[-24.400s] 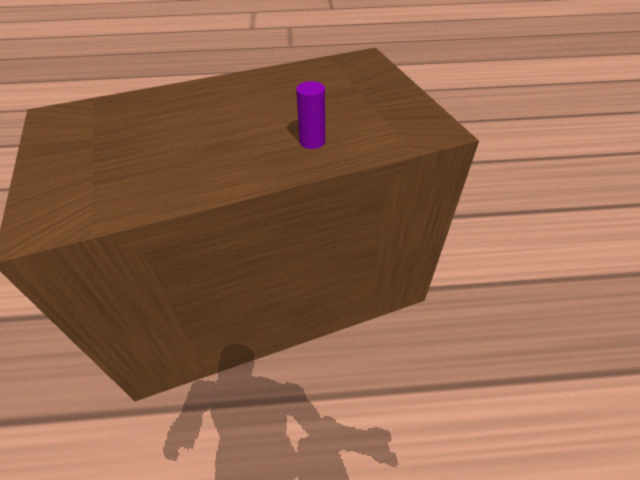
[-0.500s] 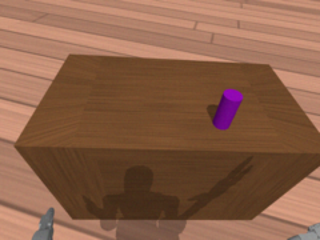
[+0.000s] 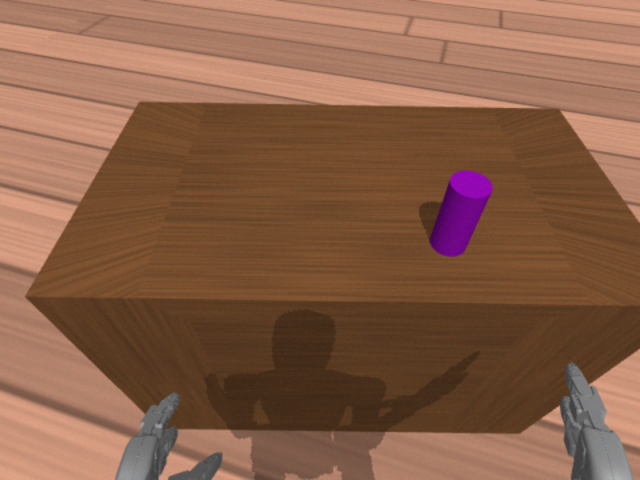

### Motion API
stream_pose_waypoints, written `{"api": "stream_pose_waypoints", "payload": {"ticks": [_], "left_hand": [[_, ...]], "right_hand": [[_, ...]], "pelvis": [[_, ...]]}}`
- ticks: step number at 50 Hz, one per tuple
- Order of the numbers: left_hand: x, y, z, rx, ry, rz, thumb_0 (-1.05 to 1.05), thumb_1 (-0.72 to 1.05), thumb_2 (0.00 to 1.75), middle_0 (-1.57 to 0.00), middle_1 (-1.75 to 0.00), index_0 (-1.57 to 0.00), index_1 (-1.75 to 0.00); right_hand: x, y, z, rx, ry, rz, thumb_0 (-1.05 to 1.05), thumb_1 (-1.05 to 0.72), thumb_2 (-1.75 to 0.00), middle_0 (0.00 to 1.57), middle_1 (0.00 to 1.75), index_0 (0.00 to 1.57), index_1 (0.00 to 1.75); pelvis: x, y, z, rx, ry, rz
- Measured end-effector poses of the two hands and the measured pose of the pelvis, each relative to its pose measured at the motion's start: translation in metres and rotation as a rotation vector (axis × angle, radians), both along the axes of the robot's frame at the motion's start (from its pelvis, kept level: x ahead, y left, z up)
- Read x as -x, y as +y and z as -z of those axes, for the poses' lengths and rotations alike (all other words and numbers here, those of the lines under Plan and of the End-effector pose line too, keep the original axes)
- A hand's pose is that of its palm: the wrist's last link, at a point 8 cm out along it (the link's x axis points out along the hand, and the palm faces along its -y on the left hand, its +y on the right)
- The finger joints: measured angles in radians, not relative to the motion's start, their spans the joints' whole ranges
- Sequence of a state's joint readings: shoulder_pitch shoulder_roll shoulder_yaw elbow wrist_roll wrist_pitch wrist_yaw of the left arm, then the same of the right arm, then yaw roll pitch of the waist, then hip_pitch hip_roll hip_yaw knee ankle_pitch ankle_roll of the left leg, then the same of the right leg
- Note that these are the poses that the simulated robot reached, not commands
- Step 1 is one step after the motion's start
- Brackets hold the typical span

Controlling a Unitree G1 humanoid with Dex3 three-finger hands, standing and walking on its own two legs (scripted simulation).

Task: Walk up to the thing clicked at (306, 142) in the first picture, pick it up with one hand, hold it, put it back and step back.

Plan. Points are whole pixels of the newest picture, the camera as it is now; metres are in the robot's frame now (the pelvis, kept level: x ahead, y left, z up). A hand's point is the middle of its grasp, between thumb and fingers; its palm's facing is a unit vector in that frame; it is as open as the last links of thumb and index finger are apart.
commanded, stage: home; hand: right
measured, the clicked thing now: (458, 215) +0.52 -0.21 +0.02
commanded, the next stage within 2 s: none
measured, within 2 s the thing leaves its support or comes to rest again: neither
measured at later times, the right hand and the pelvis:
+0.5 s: hand (471, 458) +0.19 -0.17 -0.08, palm faces +0.09 +0.96 -0.25, open 17.3 cm; pelvis +0.01 +0.00 -0.01, yaw +1 degrees
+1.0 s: hand out of the picture +0.09 -0.25 -0.13, palm faces -0.05 +0.92 -0.40, open 17.5 cm; pelvis -0.01 +0.00 +0.01, yaw +0 degrees
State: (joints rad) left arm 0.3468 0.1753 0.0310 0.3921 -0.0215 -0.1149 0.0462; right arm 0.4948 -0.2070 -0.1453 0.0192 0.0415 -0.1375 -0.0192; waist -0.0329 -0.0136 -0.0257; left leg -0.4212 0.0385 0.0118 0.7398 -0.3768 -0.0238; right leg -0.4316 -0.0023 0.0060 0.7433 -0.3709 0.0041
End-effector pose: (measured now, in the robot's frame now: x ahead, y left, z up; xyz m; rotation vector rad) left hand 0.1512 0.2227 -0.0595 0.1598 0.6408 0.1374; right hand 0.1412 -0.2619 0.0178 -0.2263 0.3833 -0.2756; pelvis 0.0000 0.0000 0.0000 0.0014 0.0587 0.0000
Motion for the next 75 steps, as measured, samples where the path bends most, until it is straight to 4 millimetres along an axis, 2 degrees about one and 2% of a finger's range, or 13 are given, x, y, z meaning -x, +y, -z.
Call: {"api": "stream_pose_waypoints", "payload": {"ticks": [3,6,10,20,31,34,37,42,48,55,62,69,75], "left_hand": [[0.004,0.007,0.000,-0.034,0.030,-0.012,0.00,0.55,0.71,-0.17,-0.24,-0.17,-0.25],[0.002,0.006,0.001,-0.047,0.042,-0.012,0.01,0.68,0.78,-0.18,-0.26,-0.18,-0.27],[-0.005,0.001,0.000,-0.044,0.032,-0.009,0.01,0.80,0.84,-0.19,-0.27,-0.19,-0.28],[-0.011,0.012,0.023,-0.048,0.079,-0.027,0.01,0.89,0.89,-0.20,-0.29,-0.20,-0.30],[-0.001,0.023,0.034,-0.059,0.137,-0.057,0.02,0.90,0.90,-0.20,-0.29,-0.20,-0.30],[0.003,0.029,0.042,-0.110,0.211,0.023,0.01,0.90,0.90,-0.20,-0.29,-0.20,-0.30],[0.011,0.043,0.047,-0.126,0.283,0.031,0.01,0.90,0.90,-0.20,-0.29,-0.20,-0.30],[0.033,0.065,0.043,-0.145,0.338,-0.008,0.01,0.90,0.90,-0.20,-0.29,-0.20,-0.30],[0.064,0.077,0.041,-0.159,0.427,-0.031,0.01,0.90,0.90,-0.20,-0.29,-0.20,-0.30],[0.094,0.071,0.039,-0.133,0.518,-0.038,0.01,0.91,0.90,-0.20,-0.29,-0.20,-0.30],[0.113,0.064,0.040,-0.106,0.571,-0.035,0.01,0.90,0.90,-0.20,-0.29,-0.20,-0.30],[0.123,0.067,0.040,-0.099,0.601,-0.045,0.01,0.90,0.90,-0.20,-0.29,-0.20,-0.30],[0.130,0.073,0.038,-0.109,0.630,-0.061,0.01,0.90,0.90,-0.20,-0.29,-0.20,-0.30]], "right_hand": [[-0.002,0.014,0.027,-0.055,0.090,-0.029,-0.01,0.53,-0.07,0.06,0.05,0.06,0.05],[-0.007,0.030,0.052,-0.101,0.163,-0.063,-0.01,0.53,-0.06,0.06,0.05,0.06,0.05],[-0.014,0.045,0.071,-0.135,0.228,-0.099,-0.01,0.52,-0.07,0.06,0.06,0.06,0.06],[-0.021,0.034,0.069,-0.061,0.257,-0.051,-0.01,0.52,-0.07,0.06,0.05,0.06,0.05],[-0.024,0.046,0.072,-0.072,0.289,-0.052,-0.01,0.53,-0.06,0.06,0.05,0.06,0.05],[-0.023,0.038,0.085,0.007,0.345,-0.131,-0.01,0.53,-0.06,0.06,0.05,0.06,0.05],[-0.013,0.020,0.096,0.051,0.428,-0.147,-0.01,0.54,-0.05,0.06,0.05,0.06,0.05],[0.012,-0.012,0.103,0.078,0.529,-0.095,-0.01,0.55,-0.05,0.06,0.05,0.06,0.05],[0.046,-0.032,0.105,0.080,0.635,-0.045,-0.01,0.55,-0.04,0.05,0.05,0.06,0.05],[0.082,-0.035,0.107,0.048,0.748,-0.019,-0.01,0.55,-0.04,0.05,0.05,0.06,0.05],[0.107,-0.033,0.106,0.023,0.820,0.000,-0.01,0.55,-0.04,0.05,0.05,0.06,0.05],[0.122,-0.036,0.104,0.021,0.865,0.023,0.00,0.55,-0.05,0.06,0.05,0.06,0.05],[0.125,-0.037,0.104,0.022,0.890,0.033,0.00,0.55,-0.05,0.05,0.05,0.06,0.05]], "pelvis": [[-0.002,0.000,0.001,-0.002,0.013,-0.003],[-0.002,0.002,0.004,-0.004,0.029,-0.006],[-0.004,0.003,0.006,-0.009,0.043,-0.006],[-0.013,0.003,0.013,-0.020,0.045,-0.008],[-0.013,0.007,0.016,-0.017,0.058,-0.012],[-0.011,0.008,0.015,-0.010,0.020,-0.007],[-0.009,0.007,0.013,-0.007,-0.009,-0.006],[-0.005,0.005,0.008,-0.002,-0.045,-0.006],[0.002,0.002,-0.002,-0.002,-0.077,-0.005],[0.011,-0.001,-0.015,-0.001,-0.105,-0.004],[0.019,-0.002,-0.025,0.002,-0.125,-0.004],[0.024,0.000,-0.028,0.004,-0.129,-0.002],[0.023,0.001,-0.030,0.003,-0.124,-0.003]]}}
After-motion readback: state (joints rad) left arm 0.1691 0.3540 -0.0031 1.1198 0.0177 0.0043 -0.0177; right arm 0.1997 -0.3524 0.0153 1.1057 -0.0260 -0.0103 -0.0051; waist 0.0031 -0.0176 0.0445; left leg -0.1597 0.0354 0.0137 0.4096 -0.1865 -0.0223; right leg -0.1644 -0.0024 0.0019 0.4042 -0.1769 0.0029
